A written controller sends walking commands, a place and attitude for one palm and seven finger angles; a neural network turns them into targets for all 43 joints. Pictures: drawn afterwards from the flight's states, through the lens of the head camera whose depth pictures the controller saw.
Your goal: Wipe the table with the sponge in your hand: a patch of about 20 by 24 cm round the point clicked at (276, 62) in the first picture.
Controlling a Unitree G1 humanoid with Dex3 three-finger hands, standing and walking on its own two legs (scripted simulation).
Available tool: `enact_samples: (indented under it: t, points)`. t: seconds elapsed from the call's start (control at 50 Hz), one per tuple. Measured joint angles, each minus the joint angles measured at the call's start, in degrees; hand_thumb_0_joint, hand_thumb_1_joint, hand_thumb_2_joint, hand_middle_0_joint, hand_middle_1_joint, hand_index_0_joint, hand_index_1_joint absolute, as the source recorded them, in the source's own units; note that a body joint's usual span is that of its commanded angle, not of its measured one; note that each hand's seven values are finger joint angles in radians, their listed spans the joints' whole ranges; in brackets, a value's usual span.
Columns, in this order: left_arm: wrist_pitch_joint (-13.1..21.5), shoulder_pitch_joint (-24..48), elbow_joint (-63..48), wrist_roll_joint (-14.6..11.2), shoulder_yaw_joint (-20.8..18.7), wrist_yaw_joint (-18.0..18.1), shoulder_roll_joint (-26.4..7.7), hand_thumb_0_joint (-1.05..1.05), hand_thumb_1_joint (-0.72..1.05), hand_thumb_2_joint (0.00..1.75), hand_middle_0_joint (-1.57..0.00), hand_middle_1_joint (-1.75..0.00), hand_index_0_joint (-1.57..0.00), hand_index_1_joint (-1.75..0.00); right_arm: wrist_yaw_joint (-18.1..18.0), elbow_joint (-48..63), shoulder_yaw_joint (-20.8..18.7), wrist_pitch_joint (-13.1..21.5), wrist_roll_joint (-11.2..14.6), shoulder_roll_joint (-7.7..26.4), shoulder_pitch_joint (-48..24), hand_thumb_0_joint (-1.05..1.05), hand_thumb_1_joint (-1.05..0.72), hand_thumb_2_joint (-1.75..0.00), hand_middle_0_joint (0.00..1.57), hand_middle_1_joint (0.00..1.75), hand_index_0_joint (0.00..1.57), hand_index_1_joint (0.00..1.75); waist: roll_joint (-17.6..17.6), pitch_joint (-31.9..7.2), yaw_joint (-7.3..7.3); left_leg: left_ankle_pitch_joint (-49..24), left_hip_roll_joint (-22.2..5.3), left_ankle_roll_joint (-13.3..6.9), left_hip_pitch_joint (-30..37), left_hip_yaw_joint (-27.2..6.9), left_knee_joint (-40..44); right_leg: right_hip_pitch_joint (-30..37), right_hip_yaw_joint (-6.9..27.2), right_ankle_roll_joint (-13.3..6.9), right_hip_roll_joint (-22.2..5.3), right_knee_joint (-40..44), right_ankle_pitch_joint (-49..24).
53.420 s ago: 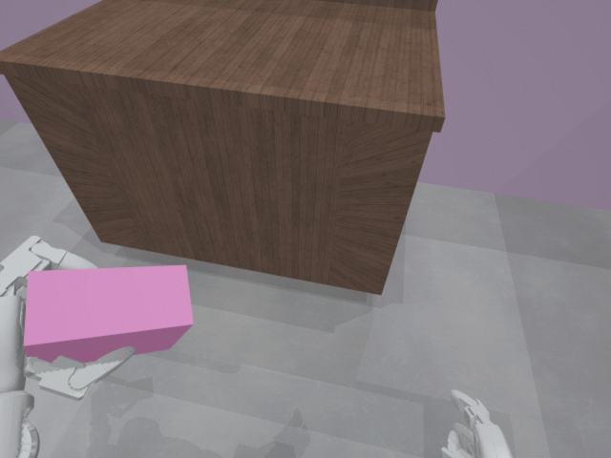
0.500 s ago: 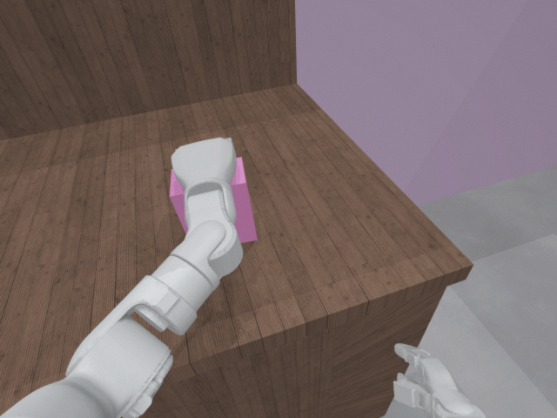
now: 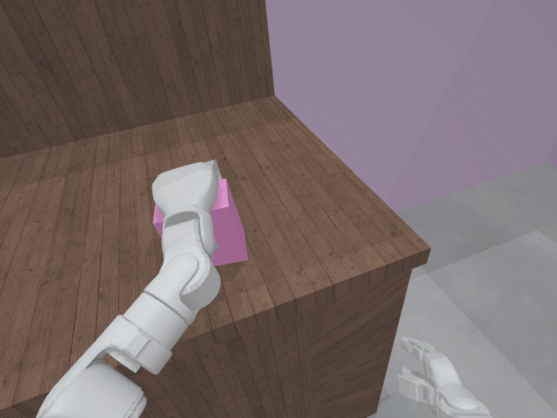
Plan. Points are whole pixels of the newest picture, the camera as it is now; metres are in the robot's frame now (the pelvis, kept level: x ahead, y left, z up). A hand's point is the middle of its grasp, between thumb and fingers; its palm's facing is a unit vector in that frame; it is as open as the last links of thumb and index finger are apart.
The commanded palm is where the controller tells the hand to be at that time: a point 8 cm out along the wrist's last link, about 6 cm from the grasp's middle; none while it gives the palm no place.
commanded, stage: wipe back along the third lane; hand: left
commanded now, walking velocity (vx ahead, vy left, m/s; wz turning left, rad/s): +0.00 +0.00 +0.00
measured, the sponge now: (208, 237) +0.37 +0.16 +0.10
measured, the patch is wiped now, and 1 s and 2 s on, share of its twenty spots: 1.00 1.00 1.00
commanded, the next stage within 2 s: slide back across to the middle lane in 0.22 s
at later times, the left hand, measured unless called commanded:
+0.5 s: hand (202, 227) +0.33 +0.14 +0.16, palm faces +0.22 -0.18 -0.96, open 10.5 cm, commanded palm +0.28 +0.15 +0.20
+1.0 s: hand (155, 237) +0.30 +0.19 +0.17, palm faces +0.20 -0.16 -0.97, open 10.5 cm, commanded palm +0.25 +0.21 +0.23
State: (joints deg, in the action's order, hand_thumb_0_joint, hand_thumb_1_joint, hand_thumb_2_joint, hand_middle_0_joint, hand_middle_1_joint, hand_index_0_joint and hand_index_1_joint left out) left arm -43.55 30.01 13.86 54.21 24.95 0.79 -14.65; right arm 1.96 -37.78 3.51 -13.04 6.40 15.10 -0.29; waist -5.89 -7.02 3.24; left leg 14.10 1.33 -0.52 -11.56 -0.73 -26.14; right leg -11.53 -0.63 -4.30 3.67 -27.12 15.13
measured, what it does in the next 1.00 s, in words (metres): stands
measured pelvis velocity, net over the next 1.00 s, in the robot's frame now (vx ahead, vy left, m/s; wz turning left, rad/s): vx -0.01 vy -0.03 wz -0.03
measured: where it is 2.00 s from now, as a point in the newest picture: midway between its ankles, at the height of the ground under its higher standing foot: outside the picture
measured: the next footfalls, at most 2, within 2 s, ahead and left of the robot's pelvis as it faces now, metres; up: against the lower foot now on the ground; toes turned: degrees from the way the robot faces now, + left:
none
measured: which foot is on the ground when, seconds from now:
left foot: down 0.00-1.00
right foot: down 0.00-1.00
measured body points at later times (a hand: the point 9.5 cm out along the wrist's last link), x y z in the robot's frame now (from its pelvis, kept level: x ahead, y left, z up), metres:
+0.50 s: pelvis +0.00 -0.02 +0.00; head -0.05 -0.08 +0.44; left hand +0.31 +0.14 +0.22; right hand +0.25 -0.23 -0.07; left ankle +0.00 +0.12 -0.74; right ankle -0.01 -0.07 -0.74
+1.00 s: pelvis -0.01 -0.03 +0.00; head -0.06 -0.09 +0.44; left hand +0.28 +0.20 +0.23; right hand +0.23 -0.25 -0.07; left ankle +0.00 +0.12 -0.74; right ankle -0.01 -0.07 -0.74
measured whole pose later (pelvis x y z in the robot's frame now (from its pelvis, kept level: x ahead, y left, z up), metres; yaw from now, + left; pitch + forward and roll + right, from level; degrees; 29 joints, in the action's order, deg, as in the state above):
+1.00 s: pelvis -0.01 -0.03 +0.00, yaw -2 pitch -3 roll +1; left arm -38.8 13.1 -6.2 48.0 10.7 -4.8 -26.5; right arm -2.8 -36.8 3.4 -8.0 5.2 16.0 -0.3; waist -6.6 -4.3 4.5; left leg 14.4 -0.8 -0.1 -10.1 -0.7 -27.4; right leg -10.7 0.2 -6.9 6.3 -28.4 14.7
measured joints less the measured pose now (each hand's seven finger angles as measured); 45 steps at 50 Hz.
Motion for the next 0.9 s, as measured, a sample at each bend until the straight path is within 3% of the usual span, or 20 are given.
enact_samples:
  t: [0.38,0.72,0.9]
  points:
    - [2.3,-10.0,-12.6,-0.7,-2.3,0.4,-2.1,0.00,-0.51,1.04,-0.61,-1.40,-0.66,-1.36,-0.2,1.1,-0.5,1.2,-0.2,0.5,-0.4,0.02,-0.90,-0.90,0.20,0.30,0.20,0.30,-0.7,0.5,0.67,0.5,-1.5,0.8,1.1,-0.1,-0.7,1.0,-0.2,-1.7,1.6,-0.3,0.1]
    - [3.3,-16.8,-23.2,-5.6,-9.6,-2.8,-6.2,-0.01,-0.52,1.04,-0.64,-1.37,-0.69,-1.32,-2.4,2.1,0.0,1.8,-0.9,0.0,-1.1,0.02,-0.90,-0.90,0.20,0.30,0.20,0.30,-0.3,1.8,0.79,0.7,-2.3,0.8,2.2,0.9,-0.7,1.6,0.9,-2.4,2.4,-0.9,0.1]
    - [4.3,-17.8,-23.3,-6.8,-12.9,-4.6,-10.0,-0.01,-0.54,1.04,-0.66,-1.34,-0.71,-1.30,-3.9,1.6,-0.1,3.2,-1.3,0.4,-0.6,0.02,-0.90,-0.90,0.20,0.30,0.20,0.30,-0.4,2.5,1.13,0.3,-2.2,0.5,2.0,0.7,-1.0,1.2,1.3,-2.5,2.6,-1.1,-0.3]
